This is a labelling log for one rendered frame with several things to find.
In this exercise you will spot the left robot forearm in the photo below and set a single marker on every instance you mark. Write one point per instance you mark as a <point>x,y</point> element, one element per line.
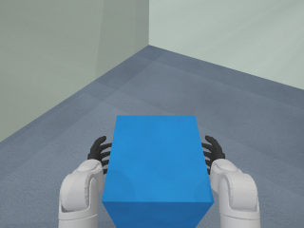
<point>79,196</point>

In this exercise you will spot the carton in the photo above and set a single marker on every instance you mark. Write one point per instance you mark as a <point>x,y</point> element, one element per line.
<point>157,175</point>

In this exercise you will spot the left robot hand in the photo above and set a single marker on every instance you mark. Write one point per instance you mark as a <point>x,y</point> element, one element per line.
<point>96,149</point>

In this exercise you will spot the right robot forearm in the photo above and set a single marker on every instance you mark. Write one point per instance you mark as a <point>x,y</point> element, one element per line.
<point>237,196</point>

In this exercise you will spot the right robot hand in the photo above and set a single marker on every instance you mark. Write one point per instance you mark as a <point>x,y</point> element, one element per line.
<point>215,149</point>

